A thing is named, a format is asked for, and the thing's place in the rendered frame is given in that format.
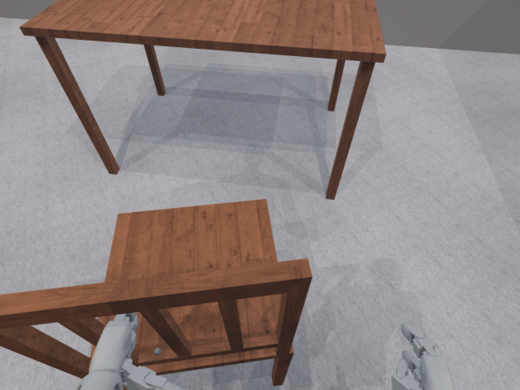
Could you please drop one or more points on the table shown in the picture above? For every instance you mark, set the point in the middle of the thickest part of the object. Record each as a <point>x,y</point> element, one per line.
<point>326,29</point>

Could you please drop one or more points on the chair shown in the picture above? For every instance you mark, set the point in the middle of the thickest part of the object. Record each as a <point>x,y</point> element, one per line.
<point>204,282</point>

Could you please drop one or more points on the left robot hand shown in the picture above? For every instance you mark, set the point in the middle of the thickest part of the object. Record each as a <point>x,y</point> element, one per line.
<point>115,345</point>

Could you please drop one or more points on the robot left forearm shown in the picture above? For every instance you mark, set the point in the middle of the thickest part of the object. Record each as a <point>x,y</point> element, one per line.
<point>101,380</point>

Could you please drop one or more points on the right robot hand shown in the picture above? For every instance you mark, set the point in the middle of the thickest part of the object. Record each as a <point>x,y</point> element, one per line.
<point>430,373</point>

